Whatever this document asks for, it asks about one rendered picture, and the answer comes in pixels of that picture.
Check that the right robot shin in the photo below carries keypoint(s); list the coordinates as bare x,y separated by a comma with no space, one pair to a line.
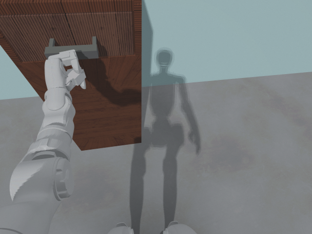
172,223

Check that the handle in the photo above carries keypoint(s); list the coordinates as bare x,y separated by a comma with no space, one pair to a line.
82,51

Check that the drawer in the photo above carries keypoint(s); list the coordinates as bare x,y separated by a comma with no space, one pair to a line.
29,34

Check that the robot left forearm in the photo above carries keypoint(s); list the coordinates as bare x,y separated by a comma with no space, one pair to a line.
56,132

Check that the robot shin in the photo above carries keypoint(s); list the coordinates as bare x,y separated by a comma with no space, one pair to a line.
121,224
172,223

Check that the left robot shin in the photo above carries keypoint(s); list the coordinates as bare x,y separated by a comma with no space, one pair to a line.
121,224

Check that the cabinet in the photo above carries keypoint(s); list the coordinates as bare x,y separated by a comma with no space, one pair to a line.
108,111

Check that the left robot upper arm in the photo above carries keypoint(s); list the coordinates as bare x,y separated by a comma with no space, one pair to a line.
38,187

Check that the robot left hand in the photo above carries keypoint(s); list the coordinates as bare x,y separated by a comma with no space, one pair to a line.
56,76

